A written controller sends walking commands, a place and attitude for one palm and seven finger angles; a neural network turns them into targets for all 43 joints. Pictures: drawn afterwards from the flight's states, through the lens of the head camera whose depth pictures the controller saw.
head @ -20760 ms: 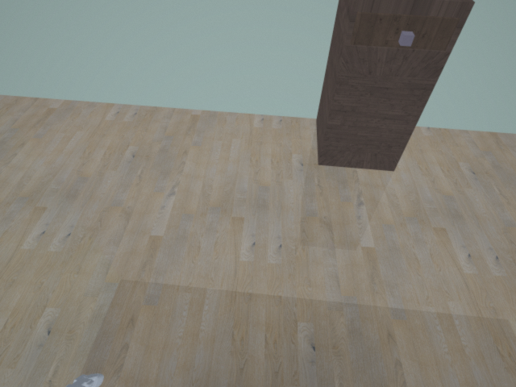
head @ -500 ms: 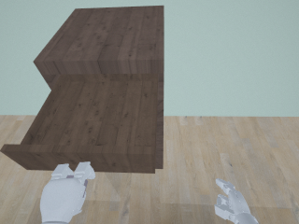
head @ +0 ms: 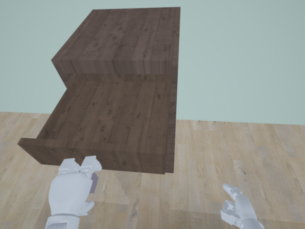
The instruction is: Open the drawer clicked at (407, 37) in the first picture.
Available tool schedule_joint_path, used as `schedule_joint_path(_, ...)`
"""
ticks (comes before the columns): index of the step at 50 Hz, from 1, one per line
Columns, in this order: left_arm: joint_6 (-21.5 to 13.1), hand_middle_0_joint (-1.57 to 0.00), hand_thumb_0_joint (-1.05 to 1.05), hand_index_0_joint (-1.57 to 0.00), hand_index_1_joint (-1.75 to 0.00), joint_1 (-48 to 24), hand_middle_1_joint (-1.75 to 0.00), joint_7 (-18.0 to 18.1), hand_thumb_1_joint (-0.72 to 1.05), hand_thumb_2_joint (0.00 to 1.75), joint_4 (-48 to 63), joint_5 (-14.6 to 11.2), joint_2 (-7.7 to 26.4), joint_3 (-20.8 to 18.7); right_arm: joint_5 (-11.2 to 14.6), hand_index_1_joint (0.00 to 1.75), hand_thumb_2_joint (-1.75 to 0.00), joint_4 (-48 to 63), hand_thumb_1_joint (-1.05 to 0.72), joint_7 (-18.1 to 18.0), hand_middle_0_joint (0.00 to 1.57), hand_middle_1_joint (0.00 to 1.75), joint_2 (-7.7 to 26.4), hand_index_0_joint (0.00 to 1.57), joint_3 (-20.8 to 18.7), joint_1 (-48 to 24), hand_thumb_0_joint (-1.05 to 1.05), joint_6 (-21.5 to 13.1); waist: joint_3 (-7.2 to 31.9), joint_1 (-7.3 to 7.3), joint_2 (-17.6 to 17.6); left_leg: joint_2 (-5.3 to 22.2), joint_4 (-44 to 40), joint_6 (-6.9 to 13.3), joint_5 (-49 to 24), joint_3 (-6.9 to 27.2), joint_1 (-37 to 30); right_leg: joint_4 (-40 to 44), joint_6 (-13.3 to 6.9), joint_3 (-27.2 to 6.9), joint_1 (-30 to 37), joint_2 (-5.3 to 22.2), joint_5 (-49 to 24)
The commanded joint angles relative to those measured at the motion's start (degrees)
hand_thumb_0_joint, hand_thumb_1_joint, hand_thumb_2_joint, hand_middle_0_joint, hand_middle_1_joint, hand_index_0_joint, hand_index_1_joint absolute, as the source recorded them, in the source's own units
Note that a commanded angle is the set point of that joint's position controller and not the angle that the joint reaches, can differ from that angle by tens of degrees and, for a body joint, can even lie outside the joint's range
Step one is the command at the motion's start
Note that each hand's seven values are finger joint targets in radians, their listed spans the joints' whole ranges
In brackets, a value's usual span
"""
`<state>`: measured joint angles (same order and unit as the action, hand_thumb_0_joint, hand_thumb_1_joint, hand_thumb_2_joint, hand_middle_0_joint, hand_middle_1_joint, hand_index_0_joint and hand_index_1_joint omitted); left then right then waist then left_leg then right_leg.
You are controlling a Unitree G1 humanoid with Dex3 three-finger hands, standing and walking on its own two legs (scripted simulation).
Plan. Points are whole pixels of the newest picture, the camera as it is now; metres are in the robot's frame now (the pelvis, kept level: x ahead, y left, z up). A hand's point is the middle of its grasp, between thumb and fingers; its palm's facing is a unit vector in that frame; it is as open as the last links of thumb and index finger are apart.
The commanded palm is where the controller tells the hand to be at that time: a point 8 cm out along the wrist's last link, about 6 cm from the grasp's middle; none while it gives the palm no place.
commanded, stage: open the thumb to release the handle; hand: left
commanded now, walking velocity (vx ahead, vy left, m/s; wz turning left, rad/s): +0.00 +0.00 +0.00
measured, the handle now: (89, 174) +0.24 +0.20 +0.02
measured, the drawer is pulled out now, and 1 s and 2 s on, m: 0.30 0.30 0.30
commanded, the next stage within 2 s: lift the hand off the handle in 0.10 s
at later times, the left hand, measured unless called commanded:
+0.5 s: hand (88, 187) +0.21 +0.20 +0.01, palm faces +0.05 -0.10 -0.99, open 13.6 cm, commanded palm +0.18 +0.20 +0.06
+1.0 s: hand (78, 176) +0.21 +0.20 +0.08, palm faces +0.11 -0.13 -0.99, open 13.5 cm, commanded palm +0.18 +0.20 +0.13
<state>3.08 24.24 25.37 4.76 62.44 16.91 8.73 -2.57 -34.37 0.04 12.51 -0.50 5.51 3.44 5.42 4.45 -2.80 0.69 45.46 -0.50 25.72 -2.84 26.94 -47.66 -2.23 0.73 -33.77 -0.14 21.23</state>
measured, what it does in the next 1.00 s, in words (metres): stands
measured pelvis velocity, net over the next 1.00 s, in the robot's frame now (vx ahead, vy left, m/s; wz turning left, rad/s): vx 0.00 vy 0.01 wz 0.00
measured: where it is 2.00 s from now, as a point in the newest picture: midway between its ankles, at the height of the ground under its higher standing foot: outside the picture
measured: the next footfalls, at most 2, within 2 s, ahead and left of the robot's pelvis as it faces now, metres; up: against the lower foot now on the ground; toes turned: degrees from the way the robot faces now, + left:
none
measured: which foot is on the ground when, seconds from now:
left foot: down 0.00-1.00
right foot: down 0.00-1.00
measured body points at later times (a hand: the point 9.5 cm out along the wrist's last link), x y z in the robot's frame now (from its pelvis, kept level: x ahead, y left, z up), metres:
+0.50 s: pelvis -0.01 +0.00 +0.00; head +0.01 -0.03 +0.45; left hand +0.20 +0.20 +0.06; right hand +0.20 -0.21 -0.10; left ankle -0.03 +0.13 -0.70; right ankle +0.03 -0.09 -0.70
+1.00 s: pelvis +0.00 +0.01 +0.02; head +0.00 -0.04 +0.47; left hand +0.20 +0.20 +0.13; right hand +0.22 -0.19 -0.07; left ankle -0.03 +0.13 -0.70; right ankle +0.03 -0.09 -0.70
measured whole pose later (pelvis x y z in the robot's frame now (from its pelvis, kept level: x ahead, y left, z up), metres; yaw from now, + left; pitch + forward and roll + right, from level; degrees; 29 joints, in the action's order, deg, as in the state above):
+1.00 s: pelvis +0.00 +0.01 +0.02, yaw +0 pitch +2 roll +1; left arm 4.4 19.9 16.7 12.2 59.8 18.9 10.5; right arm -1.5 -35.7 0.2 12.3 0.1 4.7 3.9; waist 2.6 6.1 -4.3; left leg 0.2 34.5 -0.1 20.6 -2.7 15.5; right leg -37.0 -1.7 0.7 -22.2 0.0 16.5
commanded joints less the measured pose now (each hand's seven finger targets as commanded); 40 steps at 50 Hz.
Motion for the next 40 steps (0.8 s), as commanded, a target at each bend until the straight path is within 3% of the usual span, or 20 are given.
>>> schedule_joint_path(1,-0.5,-0.30,0.00,-0.30,-1.20,-5.3,-1.20,1.2,-0.50,0.30,10.3,0.4,6.5,-3.9,0.1,0.30,-0.90,9.2,-0.90,-0.7,0.20,0.30,5.2,0.20,-1.9,-7.6,0.00,-3.3,7.9,0.14,5.0,-3.1,-6.6,1.6,-12.1,1.3,-1.8,10.3,0.0,-3.0,9.9,-1.1,-9.4)
schedule_joint_path(8,-2.0,-0.30,0.00,-0.30,-1.20,-4.2,-1.20,1.2,-0.50,0.30,10.3,1.1,6.7,-4.3,-0.1,0.30,-0.90,9.2,-0.90,-0.1,0.20,0.30,4.9,0.20,-1.8,-7.4,0.00,-3.7,6.9,0.59,3.6,-3.0,-7.2,1.2,-12.6,1.4,-2.1,10.5,-0.4,-3.3,9.5,-1.4,-9.1)
schedule_joint_path(9,-2.0,-0.30,0.00,-0.30,-1.20,-4.8,-1.20,1.3,-0.50,0.30,10.4,1.1,6.2,-3.7,-0.2,0.30,-0.90,9.3,-0.90,-0.1,0.20,0.30,4.9,0.20,-1.8,-7.5,0.00,-3.6,6.6,0.52,4.3,-3.0,-7.2,1.3,-11.8,1.3,-1.8,10.8,-0.3,-3.1,9.3,-1.2,-8.0)
schedule_joint_path(10,-1.9,-0.30,0.00,-0.30,-1.20,-6.8,-1.20,1.4,-0.50,0.30,8.4,1.5,3.5,-0.8,-0.2,0.30,-0.90,8.9,-0.90,0.1,0.20,0.30,4.8,0.20,-1.8,-7.5,0.00,-3.6,5.3,-0.55,4.7,-3.1,-6.8,1.3,-11.0,1.5,-1.1,10.6,-0.2,-2.7,7.6,-1.3,-7.1)
schedule_joint_path(13,-2.0,-0.30,0.00,-0.30,-1.20,-11.9,-1.20,2.5,-0.50,0.30,9.7,2.3,6.5,-3.3,-0.5,0.30,-0.90,8.8,-0.90,-0.2,0.20,0.30,5.0,0.20,-2.1,-7.3,0.00,-3.6,8.0,-0.26,4.3,-3.1,-6.6,1.4,-10.3,1.5,-2.1,10.8,-0.3,-3.4,7.4,-1.1,-5.4)
schedule_joint_path(18,-0.3,-0.30,0.00,-0.30,-1.20,-15.0,-1.20,2.9,-0.50,0.30,5.7,1.7,6.4,-3.4,0.0,0.30,-0.90,7.8,-0.90,-1.3,0.20,0.30,5.0,0.20,-2.0,-7.8,0.00,-3.5,8.6,-0.43,4.4,-3.3,-7.1,1.4,-9.7,1.2,-1.2,11.2,0.0,-3.0,9.4,-0.8,-6.4)
schedule_joint_path(20,0.3,-0.30,0.00,-0.30,-1.20,-14.2,-1.20,2.5,-0.50,0.30,4.8,1.3,6.3,-3.6,0.3,0.30,-0.90,7.6,-0.90,-1.5,0.20,0.30,5.0,0.20,-2.2,-7.7,0.00,-3.6,10.0,0.16,3.8,-3.3,-7.5,1.4,-11.1,1.0,-1.5,10.9,0.0,-2.9,11.2,-0.9,-8.7)
schedule_joint_path(23,1.0,-0.30,0.00,-0.30,-1.20,-14.5,-1.20,1.7,-0.50,0.30,3.7,0.3,6.4,-3.5,0.7,0.30,-0.90,7.6,-0.90,-1.9,0.20,0.30,5.1,0.20,-2.0,-8.1,0.00,-3.4,8.9,-0.04,6.3,-3.3,-8.2,1.6,-10.9,0.9,-0.9,11.9,0.4,-3.1,12.4,-0.6,-8.9)
schedule_joint_path(24,1.1,-0.30,0.00,-0.30,-1.20,-15.5,-1.20,1.5,-0.50,0.30,3.2,0.1,7.0,-4.1,0.9,0.30,-0.90,7.2,-0.90,-2.0,0.20,0.30,5.2,0.20,-2.1,-8.1,0.00,-3.2,7.8,-0.19,5.9,-3.2,-8.6,1.5,-10.4,0.8,-0.7,12.3,0.4,-3.3,12.2,-0.5,-8.5)
schedule_joint_path(26,0.8,-0.30,0.00,-0.30,-1.20,-15.2,-1.20,1.2,-0.50,0.30,5.5,0.1,7.2,-4.2,0.7,0.30,-0.90,7.6,-0.90,-2.1,0.20,0.30,5.2,0.20,-2.1,-8.0,0.00,-3.3,9.5,0.50,4.8,-3.2,-9.1,1.6,-11.5,0.8,-1.8,12.3,0.2,-3.0,13.5,-0.5,-9.6)
schedule_joint_path(27,0.7,-0.30,0.00,-0.30,-1.20,-14.7,-1.20,1.2,-0.50,0.30,6.5,-0.1,8.9,-5.9,0.7,0.30,-0.90,7.6,-0.90,-2.2,0.20,0.30,5.3,0.20,-2.2,-8.4,0.00,-3.3,10.1,0.76,4.4,-3.2,-9.4,1.5,-12.3,0.7,-2.6,12.6,0.1,-3.4,14.6,-0.6,-10.3)
schedule_joint_path(32,0.2,-0.30,0.00,-0.30,-1.20,-13.7,-1.20,0.3,-0.50,0.30,11.8,-0.7,7.7,-4.4,0.6,0.30,-0.90,8.0,-0.90,-1.8,0.20,0.30,5.0,0.20,-2.1,-8.6,0.00,-3.2,10.0,0.67,2.0,-3.0,-10.7,1.4,-14.2,0.9,-5.6,13.5,-0.2,-2.8,14.8,-0.8,-10.2)
schedule_joint_path(35,0.7,-0.30,0.00,-0.30,-1.20,-14.7,-1.20,-0.9,-0.50,0.30,12.5,-1.0,6.5,-2.5,0.7,0.30,-0.90,8.1,-0.90,-1.4,0.20,0.30,5.0,0.20,-1.8,-9.2,0.00,-3.1,6.3,0.26,3.1,-2.8,-11.9,1.6,-12.6,1.2,-5.6,14.5,0.1,-2.0,13.7,-0.8,-7.5)
schedule_joint_path(40,1.4,-0.30,0.00,-0.30,-1.20,-15.9,-1.20,-3.0,-0.50,0.30,15.1,-1.3,7.9,-3.1,0.9,0.30,-0.90,8.1,-0.90,-1.3,0.20,0.30,4.8,0.20,-1.6,-9.5,0.00,-2.9,7.1,1.01,3.3,-2.7,-13.7,1.8,-14.3,1.0,-8.0,15.9,0.2,-2.1,16.9,-0.7,-8.8)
